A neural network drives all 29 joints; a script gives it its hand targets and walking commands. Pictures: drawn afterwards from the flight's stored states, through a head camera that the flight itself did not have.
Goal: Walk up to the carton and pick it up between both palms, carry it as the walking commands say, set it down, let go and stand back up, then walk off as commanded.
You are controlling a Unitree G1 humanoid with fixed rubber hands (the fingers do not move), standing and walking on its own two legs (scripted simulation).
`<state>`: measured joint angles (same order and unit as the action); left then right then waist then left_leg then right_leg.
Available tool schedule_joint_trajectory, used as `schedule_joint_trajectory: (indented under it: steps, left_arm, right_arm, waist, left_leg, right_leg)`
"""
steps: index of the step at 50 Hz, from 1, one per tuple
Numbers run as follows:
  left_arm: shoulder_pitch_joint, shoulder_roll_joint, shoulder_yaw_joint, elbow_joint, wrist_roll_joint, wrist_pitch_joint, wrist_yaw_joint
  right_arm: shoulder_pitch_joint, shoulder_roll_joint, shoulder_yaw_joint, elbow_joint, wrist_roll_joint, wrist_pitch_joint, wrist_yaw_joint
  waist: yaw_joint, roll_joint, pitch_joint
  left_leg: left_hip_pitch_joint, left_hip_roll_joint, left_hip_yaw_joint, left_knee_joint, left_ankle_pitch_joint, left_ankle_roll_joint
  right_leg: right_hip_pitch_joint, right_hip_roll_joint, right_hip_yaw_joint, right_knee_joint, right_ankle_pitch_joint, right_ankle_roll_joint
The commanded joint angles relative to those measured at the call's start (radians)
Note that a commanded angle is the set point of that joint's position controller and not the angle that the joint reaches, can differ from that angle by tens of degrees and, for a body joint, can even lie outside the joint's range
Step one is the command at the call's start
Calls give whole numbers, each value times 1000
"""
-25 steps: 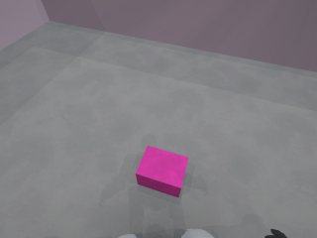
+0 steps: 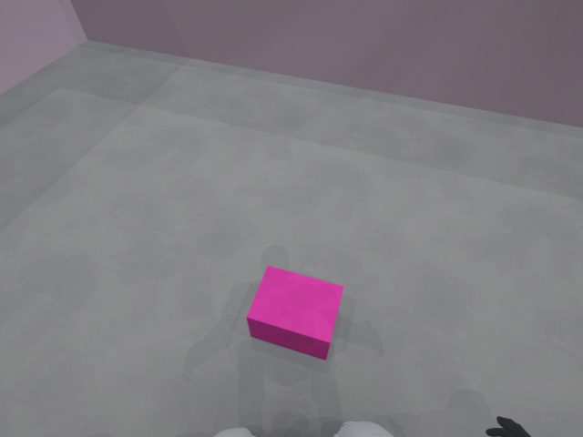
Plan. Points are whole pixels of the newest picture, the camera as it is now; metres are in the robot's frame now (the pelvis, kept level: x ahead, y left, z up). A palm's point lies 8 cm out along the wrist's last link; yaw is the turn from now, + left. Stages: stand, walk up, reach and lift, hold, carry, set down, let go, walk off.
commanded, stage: walk up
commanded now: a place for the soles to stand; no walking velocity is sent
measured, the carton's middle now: (296, 312) +0.58 -0.01 -0.66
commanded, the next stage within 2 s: none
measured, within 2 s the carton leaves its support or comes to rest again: neither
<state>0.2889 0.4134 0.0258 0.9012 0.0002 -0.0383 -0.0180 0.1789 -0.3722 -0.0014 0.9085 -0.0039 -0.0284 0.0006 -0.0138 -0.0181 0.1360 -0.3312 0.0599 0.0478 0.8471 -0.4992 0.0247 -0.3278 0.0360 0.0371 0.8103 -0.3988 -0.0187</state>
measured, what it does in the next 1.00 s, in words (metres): stands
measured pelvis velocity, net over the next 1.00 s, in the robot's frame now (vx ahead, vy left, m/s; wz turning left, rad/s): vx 0.02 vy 0.01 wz -0.02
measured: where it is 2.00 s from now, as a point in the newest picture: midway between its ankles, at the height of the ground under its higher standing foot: outside the picture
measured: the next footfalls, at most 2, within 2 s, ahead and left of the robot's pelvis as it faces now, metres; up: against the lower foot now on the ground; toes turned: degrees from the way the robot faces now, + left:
none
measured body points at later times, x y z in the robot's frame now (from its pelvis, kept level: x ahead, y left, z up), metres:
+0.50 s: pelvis +0.01 +0.01 +0.00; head +0.03 +0.03 +0.45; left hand +0.07 +0.33 -0.13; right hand +0.09 -0.30 -0.10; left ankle +0.02 +0.12 -0.70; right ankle +0.02 -0.12 -0.69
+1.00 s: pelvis +0.02 +0.01 +0.00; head +0.05 +0.02 +0.45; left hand +0.09 +0.32 -0.13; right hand +0.10 -0.30 -0.11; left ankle +0.03 +0.12 -0.71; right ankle +0.04 -0.13 -0.70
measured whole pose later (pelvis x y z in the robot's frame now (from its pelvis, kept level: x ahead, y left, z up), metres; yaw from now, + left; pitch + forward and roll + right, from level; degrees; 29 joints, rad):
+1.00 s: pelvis +0.02 +0.01 +0.00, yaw -1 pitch -4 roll -1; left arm 0.28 0.41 0.02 0.92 0.00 -0.05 -0.01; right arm 0.17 -0.37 0.00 0.91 0.00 -0.03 0.01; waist -0.02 -0.01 0.14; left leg -0.31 0.06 0.05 0.84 -0.43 0.02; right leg -0.32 0.03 0.05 0.81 -0.41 -0.01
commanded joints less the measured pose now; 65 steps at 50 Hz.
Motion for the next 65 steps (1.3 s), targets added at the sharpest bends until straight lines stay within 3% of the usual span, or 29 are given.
schedule_joint_trajectory:
  steps: [1, 4, 6, 8, 9, 11, 16, 18, 19, 24, 27, 29, 32, 34, 35, 39, 41, 42, 44, 47, 49, 51, 54, 56, 57, 58, 60, 63, 65]
  left_arm:
    - [-136, 219, 41, -87, 3, -23, 35]
    - [-47, 211, 49, -57, -7, -13, 40]
    - [38, 203, 58, -28, -2, -19, 38]
    - [93, 232, 68, -5, 11, -42, 38]
    - [81, 287, 79, -16, 21, -52, 38]
    - [42, 352, 89, -28, 23, -50, 36]
    - [-106, 230, 45, -79, 3, -31, 34]
    - [-91, 155, 31, -85, -8, -23, 38]
    - [-81, 218, 47, -71, 0, -18, 46]
    - [91, 189, 55, -8, -4, -39, 35]
    - [49, 310, 77, -22, 21, -57, 45]
    - [15, 332, 77, -22, 15, -50, 39]
    - [-95, 243, 43, -61, 8, -35, 36]
    - [-95, 158, 25, -71, -4, -27, 38]
    - [-86, 208, 40, -62, 0, -24, 47]
    - [57, 199, 53, -13, -7, -42, 41]
    - [102, 247, 69, 13, 8, -54, 45]
    - [73, 305, 78, -4, 18, -63, 49]
    - [38, 335, 73, -12, 12, -55, 42]
    - [-62, 284, 52, -42, 8, -40, 43]
    - [-128, 180, 28, -75, -4, -33, 38]
    - [-96, 210, 40, -63, -2, -25, 51]
    - [13, 200, 51, -27, -5, -40, 46]
    - [96, 225, 65, 13, 0, -58, 44]
    - [88, 286, 79, 3, 12, -63, 49]
    - [49, 313, 76, -13, 11, -64, 47]
    - [29, 325, 69, -11, 9, -54, 46]
    - [-87, 269, 47, -47, 4, -38, 45]
    - [-132, 168, 25, -75, -9, -31, 43]
  right_arm:
    - [33, -257, -111, -20, -7, -29, -10]
    - [-28, -341, -121, -47, 0, -37, -10]
    - [-112, -330, -117, -60, 0, -25, -4]
    - [-113, -279, -103, -71, -1, -10, 0]
    - [-121, -238, -92, -90, 1, 0, 1]
    - [-119, -249, -93, -95, -11, 5, -5]
    - [67, -247, -114, -17, -11, -38, -7]
    - [90, -353, -135, -25, -17, -51, -14]
    - [40, -356, -132, -31, -3, -49, -9]
    - [-114, -301, -106, -63, -2, -26, -1]
    - [-97, -227, -85, -101, 9, -6, 2]
    - [-96, -243, -95, -78, -1, -6, -3]
    - [29, -252, -109, -31, -10, -35, -3]
    - [91, -341, -129, -21, -11, -51, -8]
    - [45, -352, -127, -31, 0, -50, -5]
    - [-95, -307, -108, -55, 2, -32, -4]
    - [-98, -257, -96, -80, 4, -16, -2]
    - [-98, -228, -87, -101, 13, -8, -1]
    - [-104, -234, -91, -87, 5, -1, -7]
    - [-19, -238, -103, -39, -1, -26, -4]
    - [104, -316, -129, -10, -11, -46, -10]
    - [39, -346, -127, -29, 3, -48, -6]
    - [-64, -321, -114, -47, 5, -35, -7]
    - [-112, -271, -98, -70, 4, -19, -4]
    - [-98, -239, -90, -97, 13, -13, -5]
    - [-93, -225, -83, -100, 17, -4, -5]
    - [-109, -233, -91, -83, 3, -3, -9]
    - [3, -247, -108, -31, -1, -30, -6]
    - [109, -338, -132, -10, -8, -48, -12]
  waist:
    - [-68, 23, -98]
    - [-14, 176, -120]
    - [41, 162, -103]
    - [53, 43, -123]
    - [46, -97, -100]
    - [42, -88, -28]
    - [-72, 16, -127]
    - [-74, 244, -139]
    - [-50, 169, -100]
    - [56, 193, -111]
    - [24, -44, -130]
    - [21, -55, -78]
    - [-64, 19, -84]
    - [-82, 236, -126]
    - [-56, 200, -88]
    - [44, 200, -103]
    - [43, 53, -160]
    - [32, -50, -142]
    - [25, -69, -103]
    - [-37, -35, -65]
    - [-96, 156, -133]
    - [-51, 182, -98]
    - [29, 200, -79]
    - [52, 114, -142]
    - [42, -38, -160]
    - [28, -33, -162]
    - [30, -62, -86]
    - [-53, -8, -76]
    - [-96, 204, -131]
  left_leg:
    - [208, 29, -143, -276, 177, 62]
    - [125, 354, -389, -446, 178, 248]
    - [8, 304, -284, -350, 218, 215]
    - [-45, 114, -86, -108, 172, 100]
    - [-181, -14, -11, 58, 22, 38]
    - [-233, -46, -101, 129, -189, 45]
    - [191, -3, -120, -301, 132, 61]
    - [290, 312, -470, -514, 91, 184]
    - [232, 380, -489, -498, 196, 250]
    - [60, 215, -161, -284, 381, 146]
    - [-145, -13, -28, 25, 79, 26]
    - [-112, -51, -58, 41, -141, 43]
    - [138, 4, -130, -249, 67, 65]
    - [272, 291, -435, -492, 73, 178]
    - [234, 381, -475, -490, 245, 246]
    - [102, 254, -184, -280, 539, 168]
    - [3, 110, -42, -49, 432, 63]
    - [-123, 13, -15, 58, 223, 19]
    - [-116, -49, -55, 75, -181, 37]
    - [39, -27, -62, -154, 87, 52]
    - [302, 143, -270, -371, 149, 113]
    - [241, 392, -458, -450, 396, 266]
    - [129, 304, -243, -301, 594, 212]
    - [32, 130, -57, -85, 527, 79]
    - [-74, 49, 1, 63, 382, 30]
    - [-111, -27, -33, 76, 56, 19]
    - [-124, -52, -60, 74, -193, 36]
    - [104, -11, -85, -192, 144, 56]
    - [289, 238, -355, -422, 200, 160]
  right_leg:
    - [-230, -138, 330, -214, 304, -105]
    - [-162, -3, 3, 114, -96, -16]
    - [-24, -26, 18, 18, -73, -34]
    - [52, -81, 204, -238, 134, -75]
    - [90, -195, 505, -365, 65, -132]
    - [-4, -304, 719, -477, -94, -242]
    - [-158, -159, 357, -189, 377, -131]
    - [-329, 33, 43, 121, 11, -16]
    - [-302, -1, 36, 195, -191, -11]
    - [27, -36, -24, -160, 68, -38]
    - [109, -228, 525, -328, 211, -175]
    - [6, -287, 614, -370, 128, -267]
    - [-180, -165, 382, -201, 269, -154]
    - [-321, 26, 50, 122, 105, -26]
    - [-310, 5, 25, 178, -173, -13]
    - [-34, -51, -25, -85, -5, -34]
    - [116, -99, 190, -232, 401, -75]
    - [137, -209, 470, -288, 406, -153]
    - [44, -294, 610, -347, 287, -278]
    - [-91, -213, 472, -256, 314, -206]
    - [-305, -44, 156, 31, 332, -59]
    - [-292, 2, 17, 207, -197, -17]
    - [-106, -54, -18, 5, -123, -31]
    - [98, -58, 102, -197, 404, -60]
    - [152, -159, 346, -252, 473, -118]
    - [127, -258, 540, -275, 506, -235]
    - [43, -288, 623, -335, 343, -285]
    - [-134, -185, 429, -204, 387, -181]
    - [-310, 16, 80, 138, 253, -36]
